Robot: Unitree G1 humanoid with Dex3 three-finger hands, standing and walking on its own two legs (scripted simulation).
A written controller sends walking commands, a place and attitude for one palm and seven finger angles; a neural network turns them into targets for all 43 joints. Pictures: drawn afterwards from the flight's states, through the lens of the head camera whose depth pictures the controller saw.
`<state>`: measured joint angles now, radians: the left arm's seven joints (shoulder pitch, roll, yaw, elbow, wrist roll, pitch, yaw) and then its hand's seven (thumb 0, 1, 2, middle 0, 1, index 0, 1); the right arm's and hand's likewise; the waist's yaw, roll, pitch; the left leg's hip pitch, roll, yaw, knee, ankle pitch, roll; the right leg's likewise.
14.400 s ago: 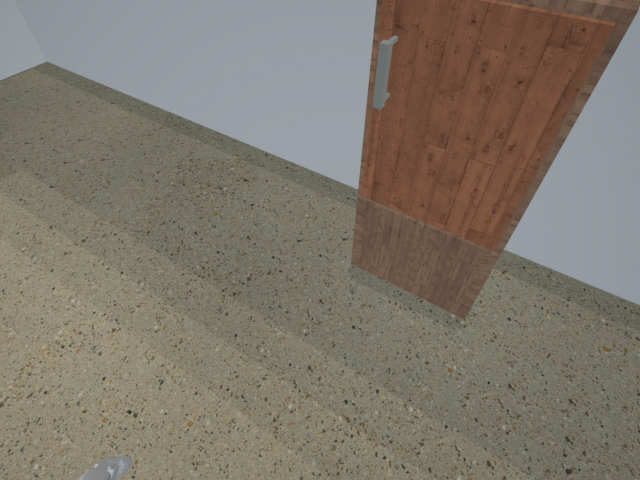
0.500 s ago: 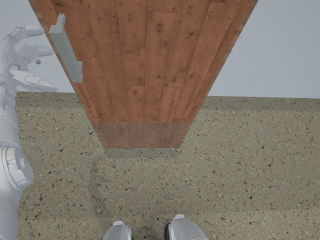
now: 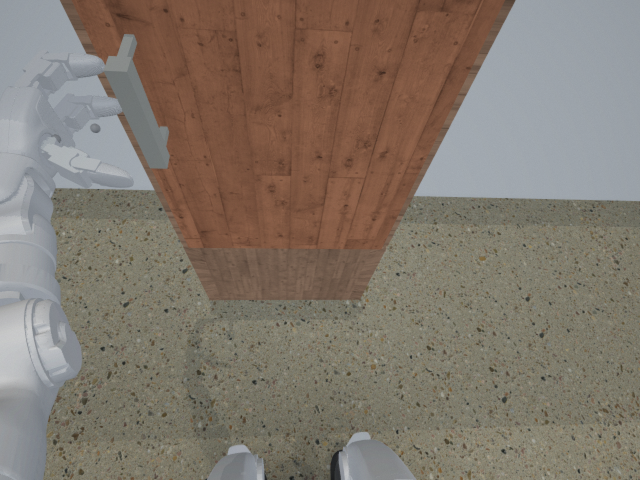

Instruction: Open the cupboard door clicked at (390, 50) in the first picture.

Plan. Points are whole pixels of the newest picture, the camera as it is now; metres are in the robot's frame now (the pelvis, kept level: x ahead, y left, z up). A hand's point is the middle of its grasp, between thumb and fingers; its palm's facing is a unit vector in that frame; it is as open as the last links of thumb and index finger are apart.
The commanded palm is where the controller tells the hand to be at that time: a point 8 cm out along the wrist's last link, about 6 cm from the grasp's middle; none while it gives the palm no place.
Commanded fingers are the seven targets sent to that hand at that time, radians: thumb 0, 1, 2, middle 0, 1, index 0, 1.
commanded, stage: slide the fingers in behind the handle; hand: left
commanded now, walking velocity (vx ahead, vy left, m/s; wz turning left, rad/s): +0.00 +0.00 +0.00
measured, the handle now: (145, 107) +0.54 +0.17 +0.10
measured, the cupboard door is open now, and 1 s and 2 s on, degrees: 0 0 0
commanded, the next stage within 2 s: move the hooked fingers beside the handle in 1.22 s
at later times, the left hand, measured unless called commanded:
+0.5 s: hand (103, 134) +0.49 +0.21 +0.11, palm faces -0.02 -1.00 +0.01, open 14.8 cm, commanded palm +0.48 +0.23 +0.10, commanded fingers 0.00 -0.50 0.30 -0.30 -1.20 -0.30 -1.20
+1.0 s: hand (118, 140) +0.49 +0.19 +0.11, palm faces +0.03 -1.00 +0.00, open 15.5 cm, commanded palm +0.47 +0.20 +0.10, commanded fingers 0.00 -0.50 0.30 -0.30 -1.20 -0.30 -1.20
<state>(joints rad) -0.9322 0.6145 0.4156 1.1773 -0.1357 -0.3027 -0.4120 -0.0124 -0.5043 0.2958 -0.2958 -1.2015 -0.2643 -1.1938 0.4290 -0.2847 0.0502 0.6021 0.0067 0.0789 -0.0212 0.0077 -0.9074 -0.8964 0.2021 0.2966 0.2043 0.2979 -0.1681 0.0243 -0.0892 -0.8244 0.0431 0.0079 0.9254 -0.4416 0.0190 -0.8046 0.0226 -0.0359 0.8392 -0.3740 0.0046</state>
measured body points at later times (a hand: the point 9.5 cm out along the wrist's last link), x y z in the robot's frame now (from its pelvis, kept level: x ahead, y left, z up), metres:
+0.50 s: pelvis +0.00 +0.00 +0.00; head +0.11 +0.02 +0.44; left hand +0.49 +0.26 +0.11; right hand +0.03 -0.26 -0.11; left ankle -0.01 +0.10 -0.69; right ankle +0.01 -0.13 -0.69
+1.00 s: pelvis +0.00 +0.00 +0.00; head +0.10 +0.02 +0.44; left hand +0.48 +0.25 +0.11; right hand +0.04 -0.26 -0.12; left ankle -0.01 +0.10 -0.69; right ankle +0.01 -0.13 -0.69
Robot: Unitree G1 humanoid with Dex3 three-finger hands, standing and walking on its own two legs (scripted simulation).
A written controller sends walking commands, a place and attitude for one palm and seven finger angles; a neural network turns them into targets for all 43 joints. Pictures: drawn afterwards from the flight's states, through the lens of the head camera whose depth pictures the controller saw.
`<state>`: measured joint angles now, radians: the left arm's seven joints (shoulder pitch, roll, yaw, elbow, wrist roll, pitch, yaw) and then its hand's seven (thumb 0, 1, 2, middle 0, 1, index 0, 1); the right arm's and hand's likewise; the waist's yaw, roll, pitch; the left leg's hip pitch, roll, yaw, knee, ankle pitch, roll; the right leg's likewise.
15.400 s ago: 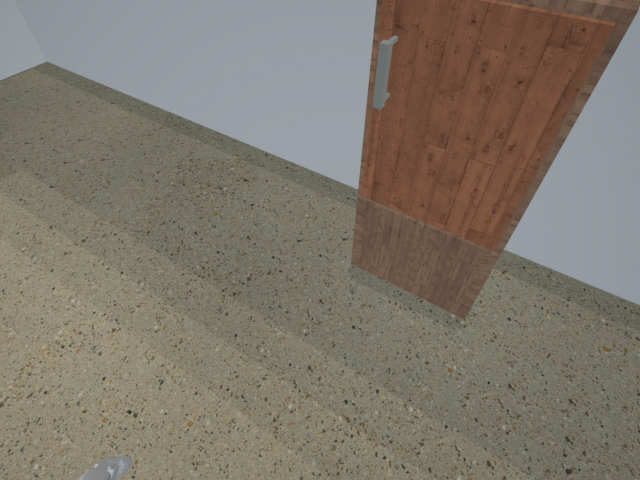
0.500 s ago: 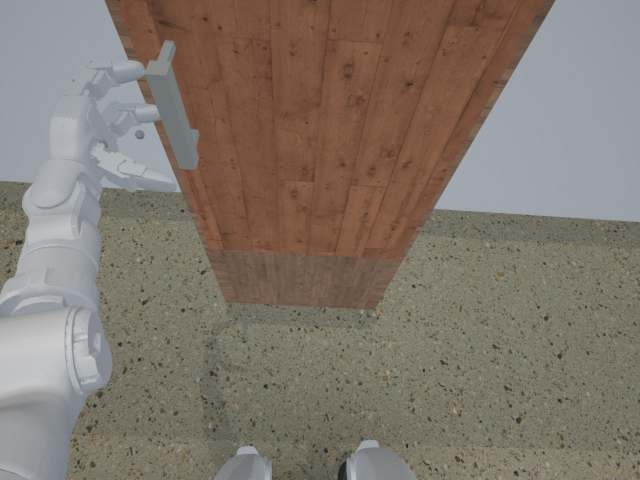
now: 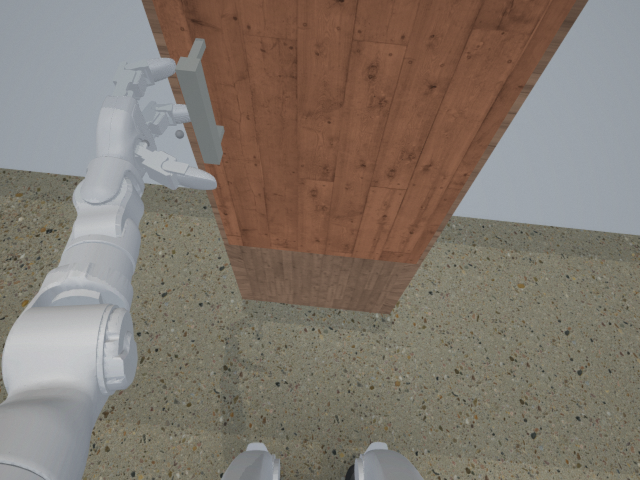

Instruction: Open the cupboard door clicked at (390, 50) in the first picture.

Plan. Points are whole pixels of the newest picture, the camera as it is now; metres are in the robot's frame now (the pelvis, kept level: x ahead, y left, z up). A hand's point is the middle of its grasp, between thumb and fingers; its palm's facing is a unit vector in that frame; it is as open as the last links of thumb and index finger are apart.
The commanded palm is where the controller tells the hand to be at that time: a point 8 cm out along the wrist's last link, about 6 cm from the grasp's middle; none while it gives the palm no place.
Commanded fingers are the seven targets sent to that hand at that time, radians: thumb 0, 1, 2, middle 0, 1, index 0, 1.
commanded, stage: slide the fingers in behind the handle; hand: left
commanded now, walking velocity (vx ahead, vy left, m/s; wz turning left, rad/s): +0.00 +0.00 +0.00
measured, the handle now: (206, 106) +0.56 +0.14 +0.10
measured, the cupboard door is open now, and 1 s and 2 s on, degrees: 0 0 0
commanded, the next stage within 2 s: move the hooked fingers beside the handle in 0.22 s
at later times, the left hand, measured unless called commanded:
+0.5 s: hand (197, 139) +0.50 +0.14 +0.10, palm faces -0.11 -0.99 -0.01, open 15.1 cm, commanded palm +0.49 +0.17 +0.10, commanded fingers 0.00 -0.50 0.30 -0.30 -1.20 -0.30 -1.20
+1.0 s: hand (197, 130) +0.51 +0.14 +0.11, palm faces -0.14 -0.99 -0.02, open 13.8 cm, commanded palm +0.49 +0.20 +0.10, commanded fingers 0.00 -0.50 0.30 -0.30 -1.20 -0.30 -1.20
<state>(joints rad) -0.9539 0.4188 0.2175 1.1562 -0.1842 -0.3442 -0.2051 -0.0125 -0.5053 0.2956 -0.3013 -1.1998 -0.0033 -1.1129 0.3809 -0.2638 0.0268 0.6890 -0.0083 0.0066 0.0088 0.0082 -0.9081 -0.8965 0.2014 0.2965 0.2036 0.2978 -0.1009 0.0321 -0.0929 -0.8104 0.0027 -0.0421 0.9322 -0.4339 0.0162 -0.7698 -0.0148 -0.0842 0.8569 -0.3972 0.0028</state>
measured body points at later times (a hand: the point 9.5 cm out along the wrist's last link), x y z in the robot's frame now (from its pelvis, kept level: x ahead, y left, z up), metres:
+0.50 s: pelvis +0.00 -0.01 +0.00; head +0.11 +0.00 +0.44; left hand +0.50 +0.20 +0.11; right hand +0.02 -0.27 -0.12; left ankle +0.00 +0.10 -0.69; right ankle +0.00 -0.13 -0.69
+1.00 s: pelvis +0.00 -0.01 +0.00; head +0.11 -0.01 +0.44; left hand +0.51 +0.20 +0.11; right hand -0.02 -0.28 -0.11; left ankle +0.00 +0.10 -0.69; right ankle +0.00 -0.13 -0.69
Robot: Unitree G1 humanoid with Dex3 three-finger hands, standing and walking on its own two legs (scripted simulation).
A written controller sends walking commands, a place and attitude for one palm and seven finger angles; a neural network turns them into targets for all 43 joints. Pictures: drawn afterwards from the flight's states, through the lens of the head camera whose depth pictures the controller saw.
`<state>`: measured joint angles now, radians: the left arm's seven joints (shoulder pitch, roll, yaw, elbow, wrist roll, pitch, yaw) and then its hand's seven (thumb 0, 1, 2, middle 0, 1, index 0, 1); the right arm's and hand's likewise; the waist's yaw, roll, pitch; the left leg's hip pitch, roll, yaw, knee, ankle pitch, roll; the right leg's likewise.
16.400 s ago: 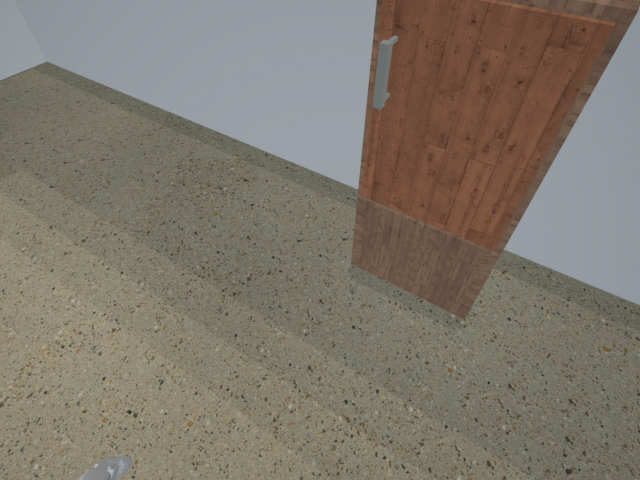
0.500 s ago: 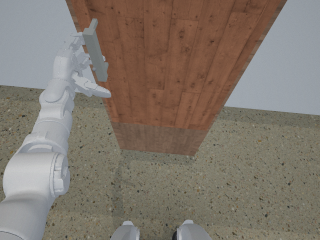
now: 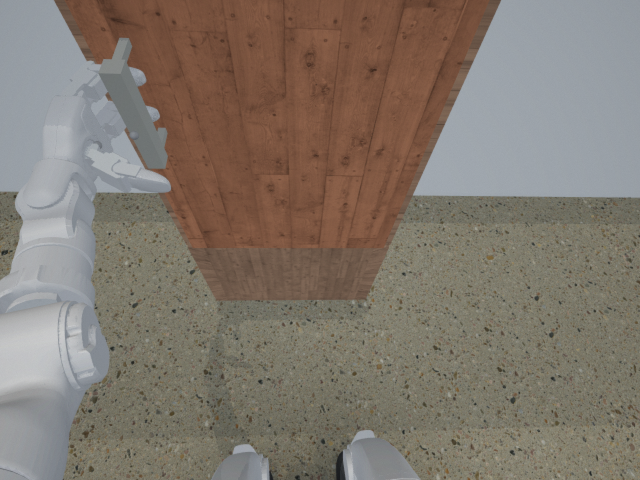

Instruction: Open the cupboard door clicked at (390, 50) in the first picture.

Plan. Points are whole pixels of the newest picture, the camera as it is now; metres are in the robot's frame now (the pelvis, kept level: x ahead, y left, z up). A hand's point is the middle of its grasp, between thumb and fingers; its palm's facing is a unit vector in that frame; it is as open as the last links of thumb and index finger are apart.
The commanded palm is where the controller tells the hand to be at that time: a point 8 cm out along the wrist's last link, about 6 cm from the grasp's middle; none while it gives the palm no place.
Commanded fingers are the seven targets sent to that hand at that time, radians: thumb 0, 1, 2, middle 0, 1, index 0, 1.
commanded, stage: move the hooked fingers beside the handle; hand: left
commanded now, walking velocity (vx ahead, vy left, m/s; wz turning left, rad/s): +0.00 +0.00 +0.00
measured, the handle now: (141, 108) +0.55 +0.18 +0.10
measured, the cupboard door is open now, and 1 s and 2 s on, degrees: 0 0 0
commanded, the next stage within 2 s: slide the fingers in behind the handle in 1.74 s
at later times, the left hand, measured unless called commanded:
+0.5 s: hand (97, 139) +0.50 +0.22 +0.11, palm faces -0.06 -1.00 -0.01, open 14.0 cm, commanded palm +0.48 +0.27 +0.10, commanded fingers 0.00 -0.50 0.30 -0.30 -1.20 -0.30 -1.20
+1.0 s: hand (62, 144) +0.49 +0.25 +0.11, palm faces -0.07 -1.00 +0.00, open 14.0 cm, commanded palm +0.47 +0.30 +0.10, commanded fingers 0.00 -0.50 0.30 -0.30 -1.20 -0.30 -1.20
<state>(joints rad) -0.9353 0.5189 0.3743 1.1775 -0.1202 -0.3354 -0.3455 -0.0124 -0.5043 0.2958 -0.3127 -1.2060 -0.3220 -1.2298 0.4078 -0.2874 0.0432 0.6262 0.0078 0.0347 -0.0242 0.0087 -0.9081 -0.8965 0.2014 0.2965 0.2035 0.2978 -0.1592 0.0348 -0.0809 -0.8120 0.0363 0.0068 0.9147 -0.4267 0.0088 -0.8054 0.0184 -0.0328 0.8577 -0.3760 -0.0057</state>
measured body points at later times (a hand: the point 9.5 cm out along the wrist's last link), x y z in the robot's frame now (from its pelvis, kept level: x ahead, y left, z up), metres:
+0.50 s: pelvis +0.00 +0.01 +0.00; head +0.11 +0.02 +0.44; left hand +0.49 +0.27 +0.11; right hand +0.02 -0.26 -0.11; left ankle +0.00 +0.11 -0.69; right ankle +0.01 -0.12 -0.69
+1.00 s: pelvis +0.00 +0.02 +0.00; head +0.11 +0.04 +0.43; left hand +0.49 +0.30 +0.12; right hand +0.02 -0.26 -0.11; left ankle +0.00 +0.11 -0.69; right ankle +0.01 -0.12 -0.69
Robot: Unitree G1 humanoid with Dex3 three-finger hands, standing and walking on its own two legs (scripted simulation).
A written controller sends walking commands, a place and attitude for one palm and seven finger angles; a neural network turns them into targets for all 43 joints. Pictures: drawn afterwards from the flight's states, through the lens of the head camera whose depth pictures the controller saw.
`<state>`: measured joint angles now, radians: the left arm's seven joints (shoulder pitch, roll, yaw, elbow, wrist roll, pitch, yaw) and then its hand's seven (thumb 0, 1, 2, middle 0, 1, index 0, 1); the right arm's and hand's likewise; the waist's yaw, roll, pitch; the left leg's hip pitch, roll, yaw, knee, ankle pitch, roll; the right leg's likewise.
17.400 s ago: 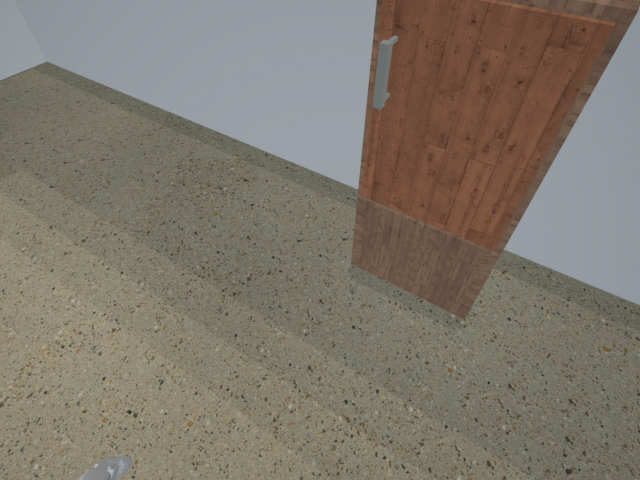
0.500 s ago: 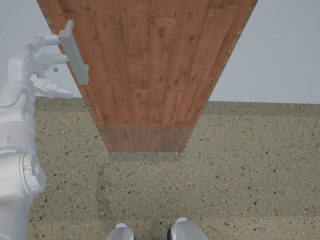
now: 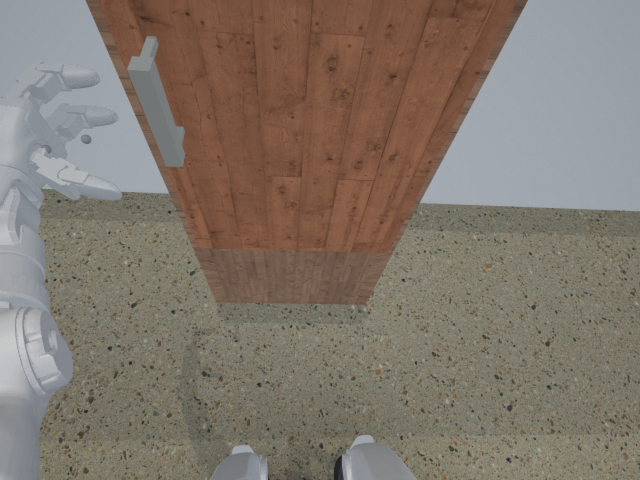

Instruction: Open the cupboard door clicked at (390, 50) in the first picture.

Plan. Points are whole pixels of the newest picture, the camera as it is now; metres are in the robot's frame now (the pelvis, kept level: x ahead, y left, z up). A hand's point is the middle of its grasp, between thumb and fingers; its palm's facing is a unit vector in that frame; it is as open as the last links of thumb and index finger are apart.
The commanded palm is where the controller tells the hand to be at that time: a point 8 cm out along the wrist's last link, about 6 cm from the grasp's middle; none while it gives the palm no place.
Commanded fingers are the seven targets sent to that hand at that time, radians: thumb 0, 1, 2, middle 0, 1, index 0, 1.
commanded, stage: move the hooked fingers beside the handle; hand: left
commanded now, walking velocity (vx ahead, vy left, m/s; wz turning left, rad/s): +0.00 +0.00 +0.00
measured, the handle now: (163, 106) +0.55 +0.17 +0.10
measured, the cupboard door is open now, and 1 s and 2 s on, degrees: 0 0 0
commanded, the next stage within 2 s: slide the fingers in behind the handle in 0.74 s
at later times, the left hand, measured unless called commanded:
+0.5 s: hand (94, 131) +0.50 +0.23 +0.11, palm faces -0.07 -1.00 -0.01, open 14.0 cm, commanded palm +0.48 +0.28 +0.10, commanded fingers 0.00 -0.50 0.30 -0.30 -1.20 -0.30 -1.20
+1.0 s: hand (98, 135) +0.50 +0.23 +0.11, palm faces -0.09 -1.00 +0.00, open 14.0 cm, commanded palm +0.48 +0.27 +0.10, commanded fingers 0.00 -0.50 0.30 -0.30 -1.20 -0.30 -1.20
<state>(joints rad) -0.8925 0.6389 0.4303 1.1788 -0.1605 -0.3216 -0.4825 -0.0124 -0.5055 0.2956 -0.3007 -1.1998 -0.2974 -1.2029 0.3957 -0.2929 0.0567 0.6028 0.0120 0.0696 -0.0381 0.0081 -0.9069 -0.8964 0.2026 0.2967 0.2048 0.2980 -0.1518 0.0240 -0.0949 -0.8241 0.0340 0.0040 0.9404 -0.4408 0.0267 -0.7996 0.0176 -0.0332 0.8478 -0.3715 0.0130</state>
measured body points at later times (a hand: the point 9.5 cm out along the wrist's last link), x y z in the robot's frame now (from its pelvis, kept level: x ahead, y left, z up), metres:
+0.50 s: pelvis +0.00 +0.00 +0.00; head +0.12 +0.02 +0.43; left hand +0.50 +0.29 +0.12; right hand +0.00 -0.27 -0.11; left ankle +0.00 +0.10 -0.69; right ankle +0.01 -0.13 -0.69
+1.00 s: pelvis +0.00 +0.00 +0.00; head +0.12 +0.02 +0.43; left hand +0.49 +0.28 +0.11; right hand +0.02 -0.28 -0.11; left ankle +0.00 +0.10 -0.69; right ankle +0.01 -0.13 -0.69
